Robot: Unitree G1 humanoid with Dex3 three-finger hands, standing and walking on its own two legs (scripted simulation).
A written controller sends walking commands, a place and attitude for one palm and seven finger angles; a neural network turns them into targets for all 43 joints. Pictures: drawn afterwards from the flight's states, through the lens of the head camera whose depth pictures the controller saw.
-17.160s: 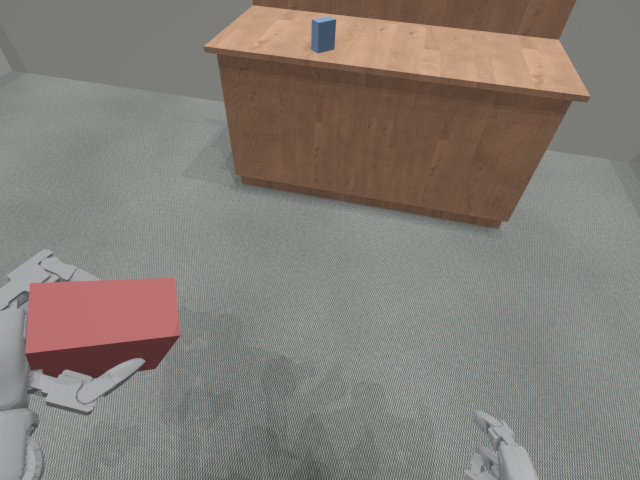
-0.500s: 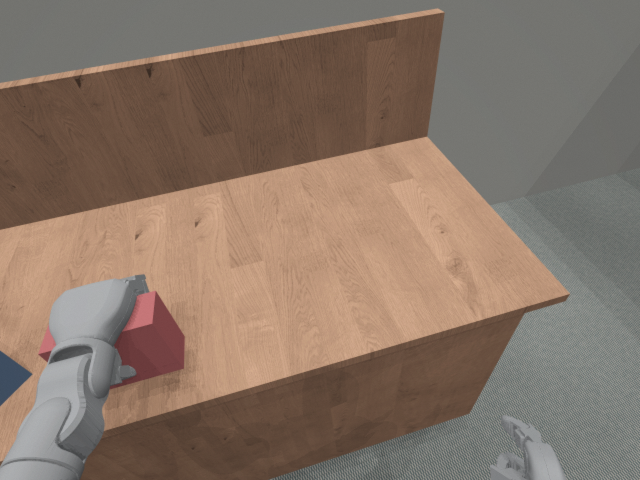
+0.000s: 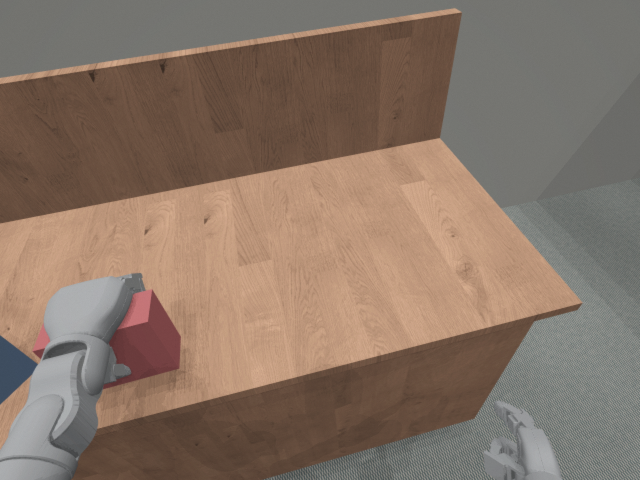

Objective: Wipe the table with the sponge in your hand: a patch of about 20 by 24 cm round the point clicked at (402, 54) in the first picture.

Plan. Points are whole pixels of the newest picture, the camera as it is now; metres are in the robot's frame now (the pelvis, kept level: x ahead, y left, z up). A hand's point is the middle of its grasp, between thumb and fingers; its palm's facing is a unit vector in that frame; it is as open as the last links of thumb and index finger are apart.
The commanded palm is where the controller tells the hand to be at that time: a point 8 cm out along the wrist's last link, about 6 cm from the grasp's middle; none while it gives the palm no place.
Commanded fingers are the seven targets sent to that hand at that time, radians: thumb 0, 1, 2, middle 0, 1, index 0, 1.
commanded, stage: lower the sponge onto the table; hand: left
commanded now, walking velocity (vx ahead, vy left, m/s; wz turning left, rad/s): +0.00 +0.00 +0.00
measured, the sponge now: (121, 350) +0.25 +0.32 +0.02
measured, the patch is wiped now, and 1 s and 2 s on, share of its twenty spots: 0.00 0.00 0.20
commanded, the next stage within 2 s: wipe forward along the first lane in 1.50 s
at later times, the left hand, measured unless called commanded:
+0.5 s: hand (121, 343) +0.25 +0.31 +0.04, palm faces -0.07 -0.06 -1.00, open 9.8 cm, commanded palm +0.23 +0.31 +0.10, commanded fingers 0.00 0.10 1.30 -1.20 -1.60 -1.20 -1.60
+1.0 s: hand (126, 346) +0.25 +0.32 +0.01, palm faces -0.11 -0.06 -0.99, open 9.8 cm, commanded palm +0.24 +0.32 +0.08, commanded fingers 0.00 0.10 1.30 -1.20 -1.60 -1.20 -1.60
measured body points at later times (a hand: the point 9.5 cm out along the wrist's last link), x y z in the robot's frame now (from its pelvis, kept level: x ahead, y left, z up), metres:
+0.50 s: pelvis +0.00 +0.00 +0.00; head -0.01 -0.03 +0.45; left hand +0.24 +0.31 +0.10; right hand +0.19 -0.23 -0.11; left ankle +0.02 +0.13 -0.74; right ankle -0.02 -0.10 -0.74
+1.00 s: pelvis -0.01 +0.00 +0.00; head +0.00 -0.02 +0.44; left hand +0.26 +0.32 +0.07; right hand +0.16 -0.25 -0.12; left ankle +0.02 +0.13 -0.74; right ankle -0.02 -0.10 -0.74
